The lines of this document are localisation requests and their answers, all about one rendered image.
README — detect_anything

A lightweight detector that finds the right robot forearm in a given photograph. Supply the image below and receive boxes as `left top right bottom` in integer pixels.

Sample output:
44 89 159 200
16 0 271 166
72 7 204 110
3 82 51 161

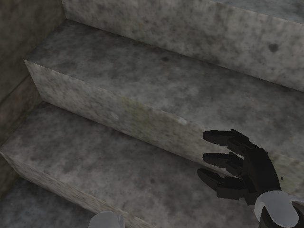
254 190 304 228

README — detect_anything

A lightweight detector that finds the right robot hand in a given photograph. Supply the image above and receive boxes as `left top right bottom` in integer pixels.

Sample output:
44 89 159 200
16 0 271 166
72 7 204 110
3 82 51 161
197 129 283 206

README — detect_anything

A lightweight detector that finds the left robot thigh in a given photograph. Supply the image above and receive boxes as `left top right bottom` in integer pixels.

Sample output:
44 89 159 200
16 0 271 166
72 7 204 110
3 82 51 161
87 212 125 228

